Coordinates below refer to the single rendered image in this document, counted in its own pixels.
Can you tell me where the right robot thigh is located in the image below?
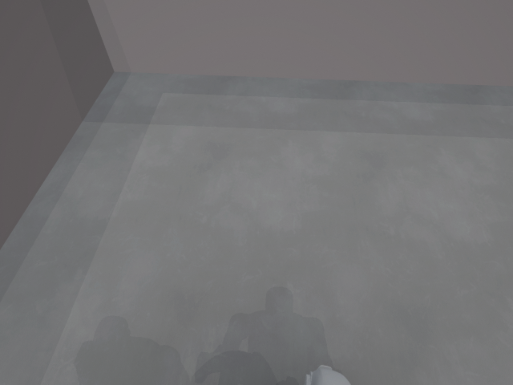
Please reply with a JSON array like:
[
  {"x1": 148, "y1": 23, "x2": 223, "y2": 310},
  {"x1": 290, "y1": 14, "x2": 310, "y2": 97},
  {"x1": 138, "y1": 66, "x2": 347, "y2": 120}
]
[{"x1": 305, "y1": 369, "x2": 351, "y2": 385}]

